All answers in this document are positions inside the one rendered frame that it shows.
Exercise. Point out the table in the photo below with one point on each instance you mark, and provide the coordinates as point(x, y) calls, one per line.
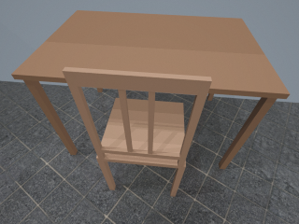
point(221, 48)

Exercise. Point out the chair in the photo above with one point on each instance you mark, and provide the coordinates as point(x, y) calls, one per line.
point(142, 132)

